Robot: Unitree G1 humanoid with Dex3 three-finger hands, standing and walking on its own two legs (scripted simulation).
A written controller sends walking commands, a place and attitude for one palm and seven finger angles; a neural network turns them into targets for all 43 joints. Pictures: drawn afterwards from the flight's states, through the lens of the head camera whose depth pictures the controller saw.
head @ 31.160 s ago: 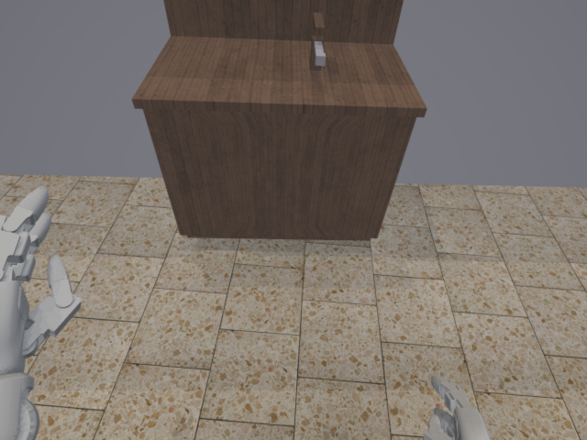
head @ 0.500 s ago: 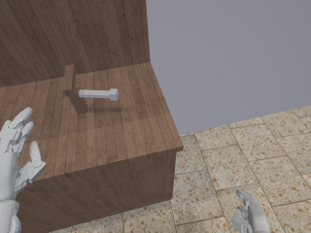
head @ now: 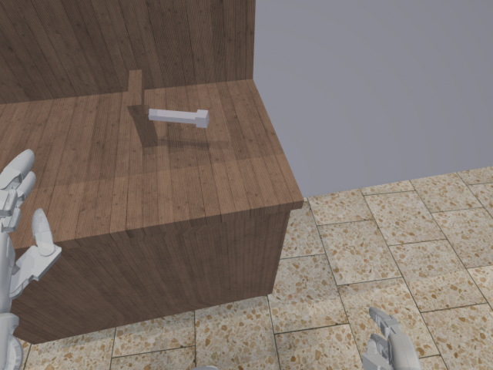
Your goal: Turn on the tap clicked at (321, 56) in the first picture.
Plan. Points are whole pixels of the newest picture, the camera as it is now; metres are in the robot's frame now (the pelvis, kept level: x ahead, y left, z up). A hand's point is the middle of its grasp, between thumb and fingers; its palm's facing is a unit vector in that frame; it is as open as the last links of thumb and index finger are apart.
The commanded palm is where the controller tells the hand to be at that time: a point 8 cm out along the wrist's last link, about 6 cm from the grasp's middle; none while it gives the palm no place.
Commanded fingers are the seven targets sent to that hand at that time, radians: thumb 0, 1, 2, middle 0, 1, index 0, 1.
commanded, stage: step back with the hand held close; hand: left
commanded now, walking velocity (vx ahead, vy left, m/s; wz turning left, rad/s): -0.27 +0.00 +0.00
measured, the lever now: (202, 118) +0.60 +0.15 +0.05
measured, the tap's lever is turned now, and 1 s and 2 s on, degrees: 71 71 71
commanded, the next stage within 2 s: stop stepping back and stand still in 0.58 s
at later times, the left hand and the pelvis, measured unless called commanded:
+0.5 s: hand (1, 312) +0.14 +0.25 +0.18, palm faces +0.48 -0.78 -0.40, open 7.5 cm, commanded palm +0.09 +0.27 +0.19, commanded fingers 0.00 0.90 0.90 -0.20 -0.30 -0.20 -0.30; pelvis -0.06 -0.01 +0.00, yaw +3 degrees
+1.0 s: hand out of the picture +0.04 +0.22 +0.17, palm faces +0.41 -0.82 -0.40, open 7.4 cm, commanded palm -0.01 +0.25 +0.19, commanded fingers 0.00 0.90 0.90 -0.20 -0.30 -0.20 -0.30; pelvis -0.16 -0.03 +0.01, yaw +1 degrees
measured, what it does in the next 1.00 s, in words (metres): walks backwards: left foot, then right foot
